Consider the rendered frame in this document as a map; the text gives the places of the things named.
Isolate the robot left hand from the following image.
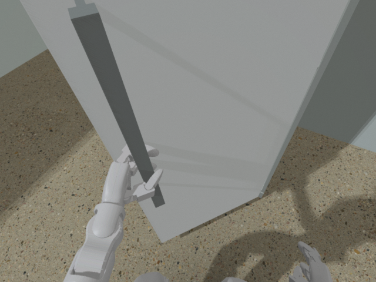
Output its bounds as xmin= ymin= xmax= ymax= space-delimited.
xmin=101 ymin=145 xmax=163 ymax=208

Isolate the robot left forearm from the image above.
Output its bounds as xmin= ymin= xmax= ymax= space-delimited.
xmin=63 ymin=202 xmax=126 ymax=282

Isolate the handle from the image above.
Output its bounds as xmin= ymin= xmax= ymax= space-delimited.
xmin=68 ymin=0 xmax=165 ymax=208

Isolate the robot right hand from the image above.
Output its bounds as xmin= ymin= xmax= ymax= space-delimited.
xmin=289 ymin=241 xmax=333 ymax=282

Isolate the fridge door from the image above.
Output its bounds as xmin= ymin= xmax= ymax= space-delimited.
xmin=20 ymin=0 xmax=348 ymax=243

